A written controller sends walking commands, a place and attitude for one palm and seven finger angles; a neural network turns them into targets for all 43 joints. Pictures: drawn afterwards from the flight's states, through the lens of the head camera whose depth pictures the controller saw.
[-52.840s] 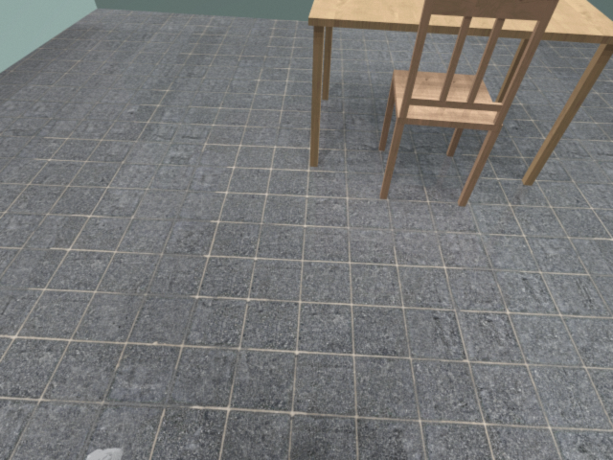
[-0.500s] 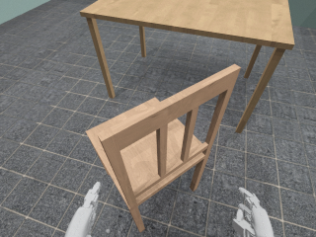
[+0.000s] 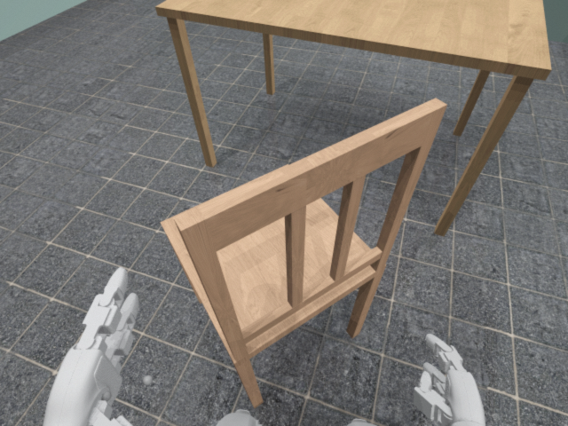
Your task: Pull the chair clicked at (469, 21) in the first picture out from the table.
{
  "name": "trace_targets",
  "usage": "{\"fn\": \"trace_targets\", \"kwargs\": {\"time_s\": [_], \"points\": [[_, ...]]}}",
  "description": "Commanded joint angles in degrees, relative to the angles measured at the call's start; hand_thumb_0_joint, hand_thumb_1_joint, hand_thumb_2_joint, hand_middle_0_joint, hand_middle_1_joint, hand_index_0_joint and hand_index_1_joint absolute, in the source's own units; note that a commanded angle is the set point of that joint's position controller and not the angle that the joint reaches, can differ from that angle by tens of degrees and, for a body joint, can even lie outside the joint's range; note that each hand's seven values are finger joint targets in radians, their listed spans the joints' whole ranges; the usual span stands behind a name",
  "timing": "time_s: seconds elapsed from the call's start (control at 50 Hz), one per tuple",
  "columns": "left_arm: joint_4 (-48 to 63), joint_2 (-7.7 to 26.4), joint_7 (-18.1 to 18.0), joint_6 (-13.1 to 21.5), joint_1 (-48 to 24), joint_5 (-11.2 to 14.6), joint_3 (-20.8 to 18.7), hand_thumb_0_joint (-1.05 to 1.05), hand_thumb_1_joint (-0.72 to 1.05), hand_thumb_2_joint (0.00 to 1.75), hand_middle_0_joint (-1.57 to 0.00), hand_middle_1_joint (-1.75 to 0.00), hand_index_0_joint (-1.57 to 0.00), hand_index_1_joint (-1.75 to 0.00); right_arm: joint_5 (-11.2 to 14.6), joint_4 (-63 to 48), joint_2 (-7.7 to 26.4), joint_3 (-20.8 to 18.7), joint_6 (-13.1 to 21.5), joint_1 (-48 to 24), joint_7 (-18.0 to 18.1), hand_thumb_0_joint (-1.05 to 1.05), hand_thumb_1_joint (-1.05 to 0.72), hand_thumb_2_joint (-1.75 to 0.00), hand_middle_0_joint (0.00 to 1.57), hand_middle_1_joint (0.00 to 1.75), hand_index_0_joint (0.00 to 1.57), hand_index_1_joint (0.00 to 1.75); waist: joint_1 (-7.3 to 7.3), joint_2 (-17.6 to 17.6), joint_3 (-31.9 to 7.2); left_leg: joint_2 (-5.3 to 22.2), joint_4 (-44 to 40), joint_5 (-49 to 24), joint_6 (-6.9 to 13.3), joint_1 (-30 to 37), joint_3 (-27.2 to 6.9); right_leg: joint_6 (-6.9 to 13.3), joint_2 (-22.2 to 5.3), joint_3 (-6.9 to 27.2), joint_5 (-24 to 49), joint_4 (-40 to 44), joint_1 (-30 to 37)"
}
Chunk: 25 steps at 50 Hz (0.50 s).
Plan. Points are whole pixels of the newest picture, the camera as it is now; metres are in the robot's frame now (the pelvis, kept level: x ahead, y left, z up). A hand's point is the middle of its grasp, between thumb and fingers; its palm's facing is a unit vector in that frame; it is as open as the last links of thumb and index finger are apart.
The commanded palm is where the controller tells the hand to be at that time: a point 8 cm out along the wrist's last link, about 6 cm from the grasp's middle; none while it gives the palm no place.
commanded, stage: draw the hand back to the body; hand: left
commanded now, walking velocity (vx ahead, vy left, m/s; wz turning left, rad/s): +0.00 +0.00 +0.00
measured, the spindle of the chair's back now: (295, 262) +0.38 +0.01 -0.02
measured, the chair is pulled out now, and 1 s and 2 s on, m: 0.59 0.59 0.59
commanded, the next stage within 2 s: step back with the hand held close in 1.18 s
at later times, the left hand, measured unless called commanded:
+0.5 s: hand (50, 310) +0.20 +0.24 +0.17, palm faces +0.34 -0.85 -0.41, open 13.7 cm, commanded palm +0.16 +0.28 +0.20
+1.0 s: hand (8, 239) +0.24 +0.26 +0.23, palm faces +0.44 -0.79 -0.42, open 7.7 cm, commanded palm +0.19 +0.30 +0.25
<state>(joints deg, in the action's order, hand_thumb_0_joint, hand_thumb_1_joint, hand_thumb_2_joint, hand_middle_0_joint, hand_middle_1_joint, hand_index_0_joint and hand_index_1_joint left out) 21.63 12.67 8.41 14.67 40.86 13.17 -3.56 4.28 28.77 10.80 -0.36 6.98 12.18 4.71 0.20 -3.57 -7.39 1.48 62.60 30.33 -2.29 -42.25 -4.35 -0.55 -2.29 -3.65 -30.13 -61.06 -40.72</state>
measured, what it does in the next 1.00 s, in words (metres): rises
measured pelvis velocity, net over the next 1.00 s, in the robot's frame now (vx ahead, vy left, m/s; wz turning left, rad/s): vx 0.04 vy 0.01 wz -0.03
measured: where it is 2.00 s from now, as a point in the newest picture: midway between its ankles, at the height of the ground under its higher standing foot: outside the picture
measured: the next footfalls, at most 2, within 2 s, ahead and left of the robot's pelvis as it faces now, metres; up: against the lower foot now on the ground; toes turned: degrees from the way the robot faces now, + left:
none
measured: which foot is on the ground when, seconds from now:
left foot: down 0.00-1.00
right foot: down 0.00-1.00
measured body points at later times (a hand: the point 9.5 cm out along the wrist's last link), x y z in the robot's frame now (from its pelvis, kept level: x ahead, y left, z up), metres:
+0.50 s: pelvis +0.03 +0.01 +0.06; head +0.02 -0.02 +0.51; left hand +0.18 +0.28 +0.19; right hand +0.22 -0.21 -0.01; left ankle +0.01 +0.14 -0.66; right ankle +0.01 -0.13 -0.66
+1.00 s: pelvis +0.04 +0.01 +0.07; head +0.03 -0.02 +0.52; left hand +0.22 +0.30 +0.25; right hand +0.23 -0.23 -0.01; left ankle +0.01 +0.14 -0.66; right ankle +0.01 -0.13 -0.66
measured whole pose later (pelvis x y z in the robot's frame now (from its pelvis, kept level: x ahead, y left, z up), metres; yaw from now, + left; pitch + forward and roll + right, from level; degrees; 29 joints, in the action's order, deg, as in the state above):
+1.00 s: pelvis +0.04 +0.01 +0.07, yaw -2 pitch -3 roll +0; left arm 22.6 19.2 -8.1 2.5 27.1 4.0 -19.8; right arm 1.2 36.0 13.2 0.5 5.2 10.2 4.9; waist 2.8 -4.1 1.6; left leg 1.6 26.3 17.7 -1.4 -5.3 -0.7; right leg -1.3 -2.1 -1.7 -17.4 -26.3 -5.5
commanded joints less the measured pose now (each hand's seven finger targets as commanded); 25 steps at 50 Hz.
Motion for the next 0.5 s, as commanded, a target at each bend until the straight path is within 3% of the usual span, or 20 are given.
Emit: {"fn": "trace_targets", "kwargs": {"time_s": [0.0,0.08,0.1,0.12,0.16,0.24,0.34,0.46,0.48], "points": [[15.6,6.0,-0.7,3.6,-0.6,3.8,-7.7,0.00,-0.51,0.22,-0.01,-0.01,-0.01,-0.01,0.4,-10.1,6.6,-2.4,5.3,-4.7,1.2,0.00,-0.90,-0.90,0.20,0.30,0.20,0.30,-0.88,4.0,-5.4,-1.6,-12.9,-11.3,3.3,6.0,2.1,0.7,1.6,0.5,9.0,16.2,9.2],[12.4,6.5,1.3,2.3,-1.1,3.9,-8.4,0.00,-0.37,0.29,-0.02,-0.04,-0.02,-0.04,0.5,-8.9,7.2,-2.1,7.5,-4.7,1.3,0.00,-0.90,-0.90,0.20,0.30,0.20,0.30,-0.81,2.5,-3.6,-1.5,-15.3,-12.5,3.3,8.9,2.0,0.8,1.4,0.2,10.9,18.2,10.8],[13.2,17.2,-7.8,-3.6,2.8,-6.0,-12.8,0.00,-0.33,0.31,-0.03,-0.05,-0.03,-0.05,-0.4,-10.3,6.0,-2.2,5.0,-4.6,2.6,0.00,-0.90,-0.90,0.20,0.30,0.20,0.30,4.21,1.3,-5.8,-0.2,-18.4,-13.8,2.6,11.4,2.5,2.1,-0.7,3.6,12.5,20.6,15.8],[16.0,11.0,-11.0,-6.1,2.8,-7.1,-8.7,0.00,-0.30,0.32,-0.04,-0.05,-0.04,-0.05,-0.8,-11.3,5.0,-1.3,4.3,-4.9,2.8,0.00,-0.90,-0.90,0.20,0.30,0.20,0.30,1.95,1.7,-1.8,-0.5,-19.6,-13.6,2.6,12.9,2.8,1.8,-1.2,2.4,13.1,22.4,15.5],[13.9,9.2,-14.5,-9.4,3.0,-8.8,-7.6,0.00,-0.22,0.36,-0.04,-0.07,-0.04,-0.07,-1.0,-9.8,4.9,-1.1,2.7,-5.2,3.2,0.00,-0.90,-0.90,0.20,0.30,0.20,0.30,1.51,1.1,1.5,-0.4,-21.3,-14.2,2.7,15.8,3.2,1.7,-0.7,1.5,13.8,24.4,16.3],[16.9,13.7,-17.6,-10.7,-3.2,-10.0,-10.2,0.00,-0.08,0.43,-0.07,-0.10,-0.07,-0.10,-1.5,-9.2,6.2,-0.4,2.2,-6.4,3.7,0.00,-0.90,-0.90,0.20,0.30,0.20,0.30,1.62,1.9,2.3,-0.5,-26.3,-14.9,2.8,21.0,2.3,1.7,-0.4,0.7,14.2,28.2,20.6],[16.0,13.7,-18.6,-10.8,-5.8,-10.4,-11.4,0.00,0.10,0.51,-0.09,-0.14,-0.09,-0.14,-1.9,-7.3,6.5,0.2,3.3,-6.9,3.4,0.00,-0.90,-0.90,0.20,0.30,0.20,0.30,1.88,-0.2,3.6,-0.6,-31.3,-18.4,2.7,26.5,2.0,1.8,-0.3,0.0,18.6,30.9,25.5],[14.6,13.8,-18.5,-10.2,-8.4,-10.3,-14.0,0.00,0.32,0.62,-0.12,-0.18,-0.12,-0.18,-2.5,-5.4,6.6,0.1,3.6,-7.9,2.5,0.00,-0.90,-0.90,0.20,0.30,0.20,0.30,2.41,2.1,4.6,-0.1,-35.0,-24.3,2.7,30.9,2.5,1.7,0.0,-0.2,25.0,33.0,30.1],[14.9,14.1,-18.4,-10.0,-9.1,-10.2,-14.7,0.00,0.36,0.64,-0.13,-0.19,-0.13,-0.19,-2.5,-5.2,6.7,0.0,3.5,-8.1,2.4,0.00,-0.90,-0.90,0.20,0.30,0.20,0.30,2.46,1.1,4.7,-0.1,-35.3,-25.1,2.7,31.4,2.7,1.7,0.0,0.0,26.0,33.3,30.6]]}}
